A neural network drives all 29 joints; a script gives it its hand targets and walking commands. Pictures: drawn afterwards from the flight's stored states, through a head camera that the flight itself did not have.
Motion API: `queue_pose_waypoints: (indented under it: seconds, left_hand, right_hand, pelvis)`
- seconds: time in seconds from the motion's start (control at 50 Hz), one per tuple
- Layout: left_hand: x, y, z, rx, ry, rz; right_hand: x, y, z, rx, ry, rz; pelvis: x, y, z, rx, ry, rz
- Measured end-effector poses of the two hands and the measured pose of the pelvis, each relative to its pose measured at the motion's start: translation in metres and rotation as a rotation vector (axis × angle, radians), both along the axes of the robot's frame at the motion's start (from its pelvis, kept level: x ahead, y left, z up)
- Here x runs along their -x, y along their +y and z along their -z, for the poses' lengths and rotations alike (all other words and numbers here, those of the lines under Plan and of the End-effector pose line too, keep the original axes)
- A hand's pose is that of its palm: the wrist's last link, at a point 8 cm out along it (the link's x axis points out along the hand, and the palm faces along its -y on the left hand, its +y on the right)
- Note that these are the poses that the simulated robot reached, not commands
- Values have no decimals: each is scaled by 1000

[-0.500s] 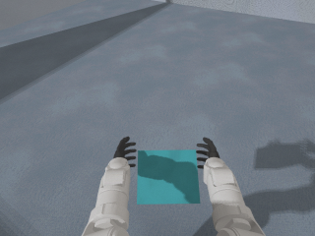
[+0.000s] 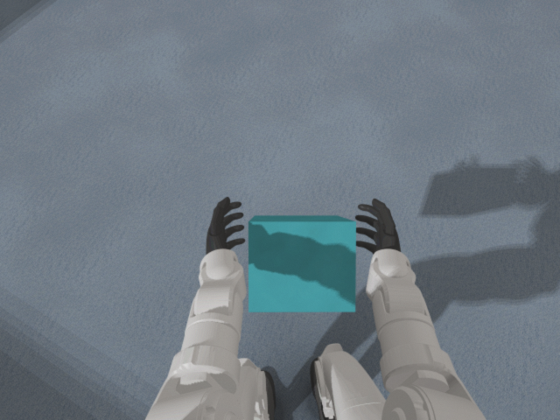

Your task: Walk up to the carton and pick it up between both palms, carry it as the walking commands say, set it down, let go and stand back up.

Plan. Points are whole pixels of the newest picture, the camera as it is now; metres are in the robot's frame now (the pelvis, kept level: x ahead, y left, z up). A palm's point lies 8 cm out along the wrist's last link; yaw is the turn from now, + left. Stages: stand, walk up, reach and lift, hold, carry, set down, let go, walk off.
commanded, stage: set down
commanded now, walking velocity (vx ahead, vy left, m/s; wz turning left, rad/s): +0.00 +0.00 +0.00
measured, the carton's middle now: (298, 257) +0.38 -0.05 -0.16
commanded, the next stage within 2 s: none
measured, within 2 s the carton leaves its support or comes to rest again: neither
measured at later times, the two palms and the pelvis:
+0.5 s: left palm (231, 256) +0.38 +0.07 -0.13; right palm (371, 252) +0.36 -0.18 -0.13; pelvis -0.01 -0.01 -0.07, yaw +1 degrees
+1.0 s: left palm (238, 255) +0.41 +0.07 -0.21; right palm (360, 253) +0.39 -0.18 -0.21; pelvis -0.02 -0.02 -0.14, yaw -1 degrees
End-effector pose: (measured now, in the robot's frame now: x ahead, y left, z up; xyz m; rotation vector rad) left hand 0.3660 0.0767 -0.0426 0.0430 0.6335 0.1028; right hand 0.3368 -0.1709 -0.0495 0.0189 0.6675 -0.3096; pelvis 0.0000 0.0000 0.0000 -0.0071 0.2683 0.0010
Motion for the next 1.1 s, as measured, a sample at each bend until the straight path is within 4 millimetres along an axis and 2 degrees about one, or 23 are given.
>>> queue_pose_waypoints:
  seconds: [0.24, 0.62, 1.1]
  left_hand:
    - [-5, -2, 44, 14, -5, -33]
    - [-22, -7, 107, 5, 7, -35]
    - [-53, -9, 187, 5, 18, -27]
  right_hand:
    - [-11, -2, 40, -6, -15, -4]
    - [-29, -6, 101, -1, -12, 2]
    - [-56, -8, 182, 8, 5, -2]
  pelvis:
    - [4, 0, 34, 1, 87, -3]
    - [11, -12, 87, -2, 196, -9]
    - [22, -16, 157, -9, 309, 16]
